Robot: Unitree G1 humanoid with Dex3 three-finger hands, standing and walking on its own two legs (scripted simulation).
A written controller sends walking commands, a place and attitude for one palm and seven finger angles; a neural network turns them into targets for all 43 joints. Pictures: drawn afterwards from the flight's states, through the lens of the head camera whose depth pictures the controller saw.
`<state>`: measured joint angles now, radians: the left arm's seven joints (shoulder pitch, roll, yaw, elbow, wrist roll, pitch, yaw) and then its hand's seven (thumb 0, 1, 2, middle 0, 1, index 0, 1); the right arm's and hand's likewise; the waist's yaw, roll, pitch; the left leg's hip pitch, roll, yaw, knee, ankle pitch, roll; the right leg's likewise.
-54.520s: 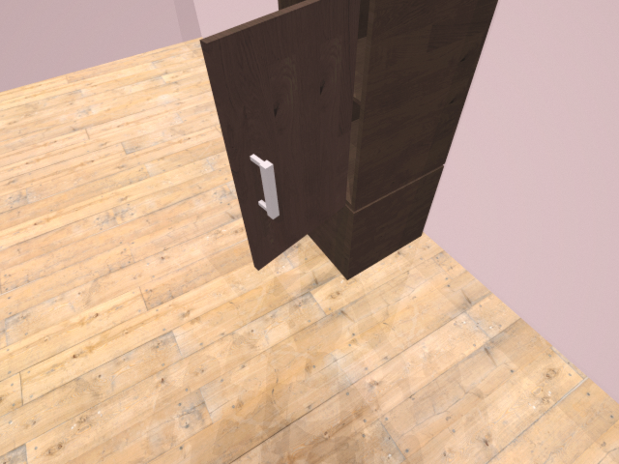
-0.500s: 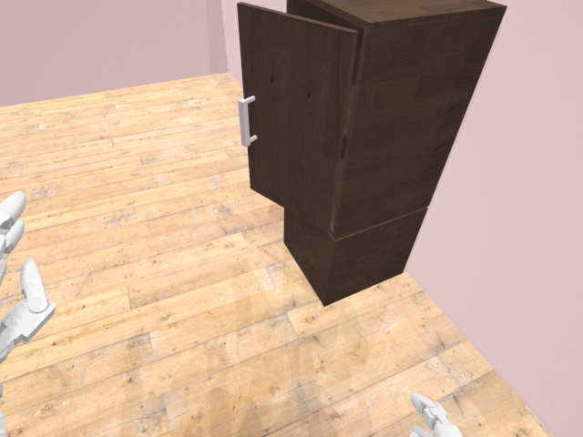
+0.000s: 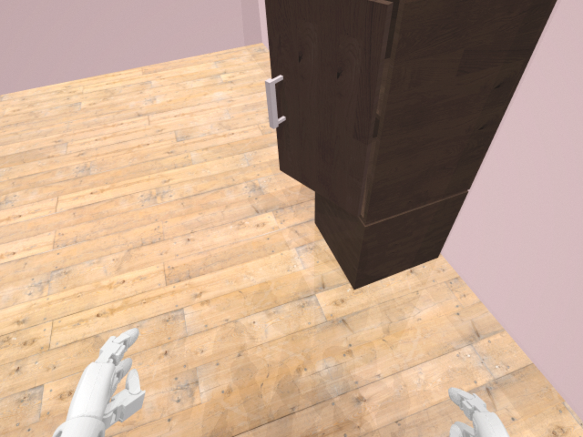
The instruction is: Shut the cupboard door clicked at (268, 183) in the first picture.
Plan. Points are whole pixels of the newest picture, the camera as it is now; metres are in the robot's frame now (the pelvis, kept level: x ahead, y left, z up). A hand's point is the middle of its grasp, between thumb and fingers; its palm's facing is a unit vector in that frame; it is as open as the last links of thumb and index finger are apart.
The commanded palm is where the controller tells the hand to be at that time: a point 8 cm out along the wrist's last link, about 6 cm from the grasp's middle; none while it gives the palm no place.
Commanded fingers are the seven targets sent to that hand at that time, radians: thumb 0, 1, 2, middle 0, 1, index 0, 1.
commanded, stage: let the arm hang, fingers relaxed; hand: left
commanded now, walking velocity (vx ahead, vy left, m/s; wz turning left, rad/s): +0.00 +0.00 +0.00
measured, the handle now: (276, 102) +0.97 +0.11 -0.05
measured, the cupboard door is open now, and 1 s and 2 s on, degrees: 25 25 25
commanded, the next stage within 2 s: look to check the result in 0.96 s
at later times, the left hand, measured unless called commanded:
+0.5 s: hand out of the picture -0.03 +0.25 -0.17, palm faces +0.00 -0.98 -0.22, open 7.3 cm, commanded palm none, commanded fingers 0.00 0.90 0.90 -0.20 -0.30 -0.20 -0.30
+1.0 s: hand out of the picture -0.02 +0.23 -0.17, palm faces -0.04 -0.99 -0.14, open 7.3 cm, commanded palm none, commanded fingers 0.00 0.90 0.90 -0.20 -0.30 -0.20 -0.30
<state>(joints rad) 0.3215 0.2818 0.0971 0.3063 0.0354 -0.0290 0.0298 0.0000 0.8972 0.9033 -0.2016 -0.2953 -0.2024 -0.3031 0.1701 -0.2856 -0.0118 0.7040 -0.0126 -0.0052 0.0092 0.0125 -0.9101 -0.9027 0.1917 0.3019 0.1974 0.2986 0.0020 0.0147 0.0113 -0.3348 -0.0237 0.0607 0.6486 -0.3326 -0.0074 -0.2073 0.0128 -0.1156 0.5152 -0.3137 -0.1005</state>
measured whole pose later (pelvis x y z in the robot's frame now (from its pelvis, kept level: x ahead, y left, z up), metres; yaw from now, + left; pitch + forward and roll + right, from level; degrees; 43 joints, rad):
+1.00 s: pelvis +0.01 +0.08 +0.01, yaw -4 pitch -1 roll +0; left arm 0.34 0.11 0.00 1.16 0.02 0.01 0.03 0.00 0.90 0.90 -0.20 -0.30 -0.20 -0.30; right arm 0.35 -0.12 0.01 1.15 -0.01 -0.01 -0.05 0.01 -0.91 -0.90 0.20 0.30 0.20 0.30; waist -0.01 -0.01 0.01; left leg -0.15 -0.08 0.13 0.34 -0.18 0.11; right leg -0.13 -0.02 -0.03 0.40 -0.25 0.01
